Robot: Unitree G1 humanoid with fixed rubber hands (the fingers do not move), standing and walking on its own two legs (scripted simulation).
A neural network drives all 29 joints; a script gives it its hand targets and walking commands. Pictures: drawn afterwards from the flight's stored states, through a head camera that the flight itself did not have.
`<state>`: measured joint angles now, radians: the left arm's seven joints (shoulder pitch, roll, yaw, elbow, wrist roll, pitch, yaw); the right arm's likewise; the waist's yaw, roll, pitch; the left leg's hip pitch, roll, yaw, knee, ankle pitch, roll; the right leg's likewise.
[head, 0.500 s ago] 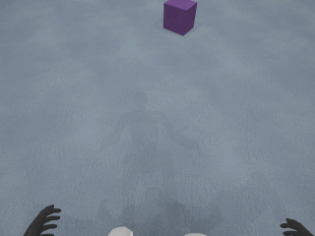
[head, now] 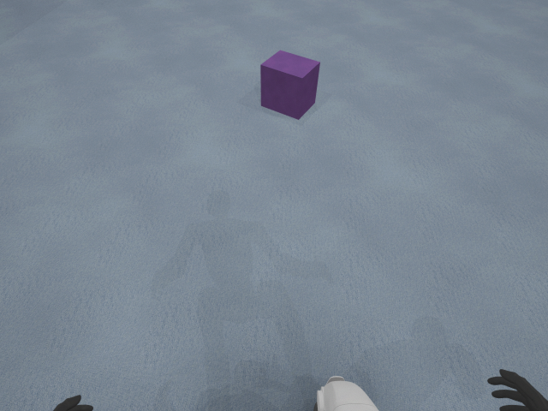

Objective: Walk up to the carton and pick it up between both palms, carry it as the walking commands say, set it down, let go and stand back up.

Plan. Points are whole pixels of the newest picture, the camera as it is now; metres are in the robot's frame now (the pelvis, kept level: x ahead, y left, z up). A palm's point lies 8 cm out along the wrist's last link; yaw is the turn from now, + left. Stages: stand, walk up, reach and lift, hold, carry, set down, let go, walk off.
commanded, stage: walk up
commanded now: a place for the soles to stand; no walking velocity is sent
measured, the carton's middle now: (289, 84) +1.98 -0.18 -0.64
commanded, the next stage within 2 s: none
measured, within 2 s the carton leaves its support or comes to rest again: neither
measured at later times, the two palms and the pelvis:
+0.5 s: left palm (109, 283) +0.35 +0.30 -0.07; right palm (455, 231) +0.44 -0.37 -0.08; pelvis +0.31 -0.05 +0.00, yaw -2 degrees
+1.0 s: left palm (172, 137) +0.76 +0.25 -0.08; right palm (445, 185) +0.59 -0.42 -0.10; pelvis +0.59 -0.06 -0.02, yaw -4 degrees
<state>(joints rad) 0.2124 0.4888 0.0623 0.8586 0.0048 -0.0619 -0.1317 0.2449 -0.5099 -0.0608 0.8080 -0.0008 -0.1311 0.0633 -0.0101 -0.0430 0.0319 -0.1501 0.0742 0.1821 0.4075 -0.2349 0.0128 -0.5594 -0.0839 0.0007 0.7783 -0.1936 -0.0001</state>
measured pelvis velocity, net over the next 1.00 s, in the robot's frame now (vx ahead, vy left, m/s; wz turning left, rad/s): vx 0.59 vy -0.06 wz -0.07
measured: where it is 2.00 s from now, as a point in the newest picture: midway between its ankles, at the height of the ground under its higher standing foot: (283, 218)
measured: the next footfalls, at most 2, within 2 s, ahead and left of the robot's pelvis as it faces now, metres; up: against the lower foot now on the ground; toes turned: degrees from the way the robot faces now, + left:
right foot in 0.16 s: +0.28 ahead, -0.16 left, +0.00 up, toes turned -7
left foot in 0.60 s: +0.55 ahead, +0.08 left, +0.00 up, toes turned +4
